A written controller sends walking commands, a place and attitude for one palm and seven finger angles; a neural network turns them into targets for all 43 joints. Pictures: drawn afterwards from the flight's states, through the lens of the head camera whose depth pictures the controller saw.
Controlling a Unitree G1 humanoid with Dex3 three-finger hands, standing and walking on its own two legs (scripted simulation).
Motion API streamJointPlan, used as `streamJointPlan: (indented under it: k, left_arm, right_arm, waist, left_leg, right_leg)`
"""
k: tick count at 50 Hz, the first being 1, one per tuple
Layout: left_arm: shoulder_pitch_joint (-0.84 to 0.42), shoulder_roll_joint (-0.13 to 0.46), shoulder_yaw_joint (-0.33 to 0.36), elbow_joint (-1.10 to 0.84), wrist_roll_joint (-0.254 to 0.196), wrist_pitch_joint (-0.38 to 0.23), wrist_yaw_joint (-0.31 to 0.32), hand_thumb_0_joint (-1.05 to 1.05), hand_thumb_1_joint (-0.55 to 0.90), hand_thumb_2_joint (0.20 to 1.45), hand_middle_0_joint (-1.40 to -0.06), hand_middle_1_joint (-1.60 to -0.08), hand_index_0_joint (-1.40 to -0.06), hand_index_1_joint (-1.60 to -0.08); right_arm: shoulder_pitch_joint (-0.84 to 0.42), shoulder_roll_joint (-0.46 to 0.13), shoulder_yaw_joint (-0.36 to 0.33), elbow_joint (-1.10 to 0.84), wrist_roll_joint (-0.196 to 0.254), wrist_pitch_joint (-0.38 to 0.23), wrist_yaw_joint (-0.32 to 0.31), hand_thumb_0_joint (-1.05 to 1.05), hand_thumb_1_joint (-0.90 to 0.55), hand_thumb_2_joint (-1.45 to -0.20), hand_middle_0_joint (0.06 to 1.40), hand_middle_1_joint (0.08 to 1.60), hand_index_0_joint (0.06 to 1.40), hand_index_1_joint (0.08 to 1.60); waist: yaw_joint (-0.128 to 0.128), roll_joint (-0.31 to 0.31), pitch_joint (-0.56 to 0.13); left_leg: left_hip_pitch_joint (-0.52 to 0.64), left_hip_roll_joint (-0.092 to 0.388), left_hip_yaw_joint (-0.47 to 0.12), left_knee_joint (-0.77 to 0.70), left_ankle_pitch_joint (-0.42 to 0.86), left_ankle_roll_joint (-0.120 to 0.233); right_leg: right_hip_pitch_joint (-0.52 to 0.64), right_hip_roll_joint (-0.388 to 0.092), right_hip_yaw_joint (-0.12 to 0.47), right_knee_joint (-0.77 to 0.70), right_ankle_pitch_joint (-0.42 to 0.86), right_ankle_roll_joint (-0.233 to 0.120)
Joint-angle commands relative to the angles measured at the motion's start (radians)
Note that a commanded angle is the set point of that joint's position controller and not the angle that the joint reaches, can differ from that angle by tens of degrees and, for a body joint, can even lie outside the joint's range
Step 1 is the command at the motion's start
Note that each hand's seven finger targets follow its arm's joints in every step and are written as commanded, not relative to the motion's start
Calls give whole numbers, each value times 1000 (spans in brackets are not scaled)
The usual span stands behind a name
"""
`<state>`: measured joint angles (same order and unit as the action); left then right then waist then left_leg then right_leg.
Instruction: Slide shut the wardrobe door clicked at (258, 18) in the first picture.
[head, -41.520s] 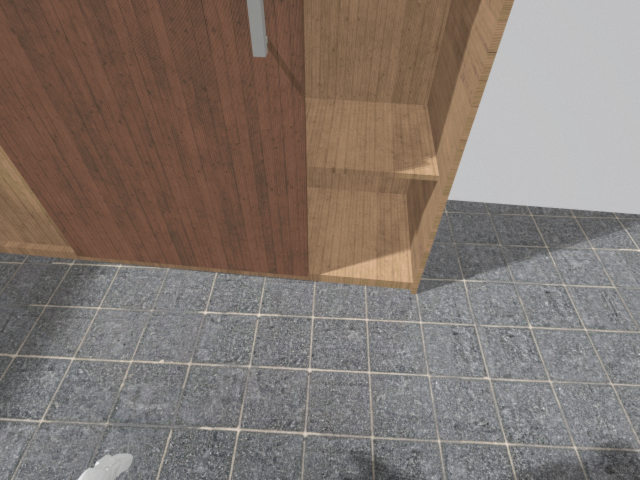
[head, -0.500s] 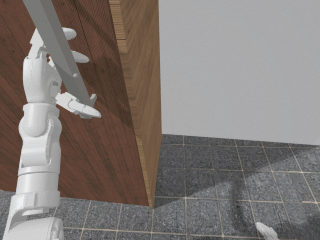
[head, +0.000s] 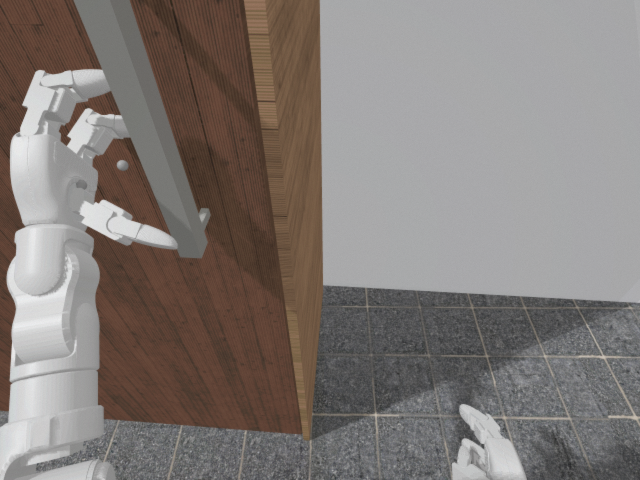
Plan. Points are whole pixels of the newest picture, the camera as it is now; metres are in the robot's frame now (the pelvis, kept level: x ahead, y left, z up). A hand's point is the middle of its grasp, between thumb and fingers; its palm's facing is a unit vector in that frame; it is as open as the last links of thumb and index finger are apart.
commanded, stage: slip the hand off the handle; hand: left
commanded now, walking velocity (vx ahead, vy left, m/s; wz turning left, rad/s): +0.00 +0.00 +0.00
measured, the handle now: (167, 139) +0.36 +0.19 +0.27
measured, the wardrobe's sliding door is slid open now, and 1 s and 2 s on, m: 0.00 0.00 0.00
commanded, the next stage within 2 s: draw the hand back to the body in 0.84 s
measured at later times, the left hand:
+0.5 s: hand (85, 194) +0.28 +0.24 +0.26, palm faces +0.21 -0.97 -0.09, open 14.7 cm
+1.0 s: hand (21, 260) +0.21 +0.25 +0.26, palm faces +0.25 -0.96 -0.14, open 14.7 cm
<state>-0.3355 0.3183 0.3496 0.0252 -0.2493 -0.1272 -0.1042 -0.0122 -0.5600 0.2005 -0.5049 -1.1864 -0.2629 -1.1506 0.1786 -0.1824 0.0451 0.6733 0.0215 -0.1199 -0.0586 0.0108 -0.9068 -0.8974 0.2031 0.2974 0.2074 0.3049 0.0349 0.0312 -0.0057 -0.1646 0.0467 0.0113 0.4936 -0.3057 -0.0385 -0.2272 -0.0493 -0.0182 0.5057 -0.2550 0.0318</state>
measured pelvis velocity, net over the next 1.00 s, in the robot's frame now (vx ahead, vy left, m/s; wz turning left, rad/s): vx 0.00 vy -0.01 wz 0.02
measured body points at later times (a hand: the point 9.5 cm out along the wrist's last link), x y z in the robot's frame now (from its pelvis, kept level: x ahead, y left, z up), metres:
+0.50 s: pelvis -0.01 +0.00 +0.00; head -0.02 -0.02 +0.45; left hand +0.27 +0.29 +0.27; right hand +0.15 -0.24 -0.09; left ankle -0.03 +0.14 -0.74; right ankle +0.01 -0.14 -0.74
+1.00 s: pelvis +0.00 -0.01 +0.00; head -0.02 -0.02 +0.45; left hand +0.19 +0.30 +0.27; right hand +0.21 -0.21 -0.07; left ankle -0.03 +0.14 -0.74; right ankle +0.01 -0.14 -0.74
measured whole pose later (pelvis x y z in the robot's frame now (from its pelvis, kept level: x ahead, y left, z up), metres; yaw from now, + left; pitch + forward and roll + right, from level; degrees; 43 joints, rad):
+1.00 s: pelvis +0.00 -0.01 +0.00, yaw +1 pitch -4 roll -1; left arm 0.09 0.37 0.50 -0.36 -0.40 -0.08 -0.25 -0.01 -0.56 0.20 -0.26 -1.15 -0.26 -1.15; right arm 0.18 -0.23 0.06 0.64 0.05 -0.19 -0.08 0.01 -0.91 -0.90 0.20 0.30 0.21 0.30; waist 0.08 0.05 -0.01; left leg -0.12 0.06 -0.02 0.51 -0.32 -0.05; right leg -0.16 -0.04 -0.05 0.50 -0.27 0.02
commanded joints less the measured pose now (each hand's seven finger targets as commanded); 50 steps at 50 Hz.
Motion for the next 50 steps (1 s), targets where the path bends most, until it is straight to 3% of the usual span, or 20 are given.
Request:
streamJointPlan:
  k: [1, 4, 7, 10, 14, 16, 19, 20, 26, 30, 31, 35, 38, 43, 47, 48, 49, 50]
  left_arm:
    - [-372, 228, 72, -169, 28, -69, 15, 0, -550, 200, -250, -1150, -250, -1150]
    - [-434, 206, 6, -146, 43, -74, -22, 0, -550, 200, -250, -1150, -250, -1150]
    - [-457, 275, 50, -108, 24, -84, -62, 0, -550, 200, -250, -1150, -250, -1150]
    - [-422, 276, 77, -146, -17, -109, -91, 0, -550, 200, -250, -1150, -250, -1150]
    - [-331, 329, 164, -151, -52, -119, -96, 0, -550, 200, -250, -1150, -250, -1150]
    - [-297, 293, 144, -205, -58, -119, -89, 0, -550, 200, -250, -1150, -250, -1150]
    - [-212, 320, 188, -260, -59, -111, -73, 0, -550, 200, -250, -1150, -250, -1150]
    - [-170, 292, 172, -280, -62, -105, -72, 0, -550, 200, -250, -1150, -250, -1150]
    - [-47, 305, 216, -325, -90, -58, -84, 0, -550, 200, -250, -1150, -250, -1150]
    - [-71, 266, 171, -391, -104, -52, -109, 0, -550, 200, -250, -1150, -250, -1150]
    - [-62, 237, 141, -403, -108, -49, -118, 0, -550, 200, -250, -1150, -250, -1150]
    - [-43, 233, 126, -482, -100, -52, -125, 0, -550, 200, -250, -1150, -250, -1150]
    - [93, 226, 148, -546, -110, -46, -125, 0, -550, 200, -250, -1150, -250, -1150]
    - [256, 267, 260, -572, -154, -31, -124, 0, -550, 200, -250, -1150, -250, -1150]
    - [226, 242, 254, -534, -190, -21, -137, 0, -550, 200, -250, -1150, -250, -1150]
    - [206, 236, 239, -544, -192, -21, -144, 0, -550, 200, -250, -1150, -250, -1150]
    - [289, 329, 216, -475, -95, 127, -145, 0, -550, 200, -250, -1150, -250, -1150]
    - [234, 248, 150, -589, -106, 194, -149, 0, -550, 200, -250, -1150, -250, -1150]
  right_arm:
    - [-53, -151, -59, -137, 6, -51, -20, 0, -900, -900, 200, 300, 200, 300]
    - [-44, -158, -63, -133, 14, -56, -34, 0, -900, -900, 200, 300, 200, 300]
    - [-46, -176, -66, -126, 16, -60, -51, 0, -900, -900, 200, 300, 200, 300]
    - [-62, -175, -64, -138, 19, -69, -55, 0, -900, -900, 200, 300, 200, 300]
    - [-59, -181, -68, -137, 18, -76, -58, 0, -900, -900, 200, 300, 200, 300]
    - [-68, -176, -65, -148, 19, -86, -52, 0, -900, -900, 200, 300, 200, 300]
    - [-66, -179, -67, -153, 17, -92, -45, 0, -900, -900, 200, 300, 200, 300]
    - [-75, -176, -65, -163, 18, -95, -41, 0, -900, -900, 200, 300, 200, 300]
    - [-86, -180, -58, -173, 24, -95, -38, 0, -900, -900, 200, 300, 200, 300]
    - [-99, -174, -51, -178, 26, -107, -42, 0, -900, -900, 200, 300, 200, 300]
    - [-102, -172, -48, -181, 25, -111, -44, 0, -900, -900, 200, 300, 200, 300]
    - [-102, -169, -46, -185, 20, -128, -47, 0, -900, -900, 200, 300, 200, 300]
    - [-109, -166, -42, -198, 15, -136, -41, 0, -900, -900, 200, 300, 200, 300]
    - [-117, -167, -35, -199, 14, -133, -31, 0, -900, -900, 200, 300, 200, 300]
    - [-118, -165, -29, -189, 20, -133, -36, 0, -900, -900, 200, 300, 200, 300]
    - [-120, -165, -30, -189, 21, -135, -38, 0, -900, -900, 200, 300, 200, 300]
    - [-116, -168, -33, -191, 43, -118, -39, 0, -900, -900, 200, 300, 200, 300]
    - [-142, -164, -27, -229, 49, -116, -38, 0, -900, -900, 200, 300, 200, 300]
  waist:
    - [-5, 23, -177]
    - [-36, 49, -137]
    - [-36, 44, -152]
    - [-14, 68, -213]
    - [10, 13, -253]
    - [17, 35, -252]
    - [33, 54, -249]
    - [34, 45, -235]
    - [25, -23, -139]
    - [11, 32, -113]
    - [5, 23, -106]
    - [8, 46, -142]
    - [31, 32, -187]
    - [53, -21, -172]
    - [36, -5, -86]
    - [32, 24, -86]
    - [65, 93, -91]
    - [47, 128, -84]
  left_leg:
    - [-18, -32, 23, -75, 276, 22]
    - [-19, -33, 15, -86, 185, 26]
    - [-32, -39, 9, -85, 117, 30]
    - [-13, -42, 3, -85, 119, 29]
    - [-22, -41, 3, -79, 153, 28]
    - [-18, -41, 5, -81, 175, 27]
    - [-17, -41, 12, -78, 226, 24]
    - [-19, -40, 15, -79, 237, 25]
    - [-46, -41, 24, -82, 169, 32]
    - [-21, -44, 22, -78, 151, 30]
    - [-12, -46, 20, -74, 155, 33]
    - [16, -49, 13, -67, 180, 33]
    - [33, -50, 15, -57, 254, 34]
    - [-1, -48, 16, -53, 290, 31]
    - [-20, -45, 12, -59, 237, 27]
    - [-9, -48, 13, -58, 230, 28]
    - [-26, -39, 21, -88, 198, 28]
    - [-2, -47, 22, -92, 218, 31]
  right_leg:
    - [99, 54, -30, -44, 222, -39]
    - [52, 57, -22, -66, 131, -40]
    - [47, 52, -12, -76, 78, -41]
    - [84, 49, -12, -66, 83, -47]
    - [126, 51, -17, -54, 115, -42]
    - [133, 48, -19, -48, 144, -43]
    - [162, 52, -21, -38, 201, -44]
    - [163, 49, -23, -36, 220, -42]
    - [132, 50, -17, -67, 161, -28]
    - [108, 54, -13, -81, 133, -29]
    - [99, 56, -13, -82, 141, -27]
    - [116, 54, -15, -73, 172, -30]
    - [160, 53, -24, -51, 275, -29]
    - [189, 53, -39, -45, 328, -24]
    - [136, 56, -37, -73, 255, -22]
    - [128, 55, -32, -77, 245, -23]
    - [141, 55, -27, -81, 209, -30]
    - [138, 46, -33, -96, 221, -28]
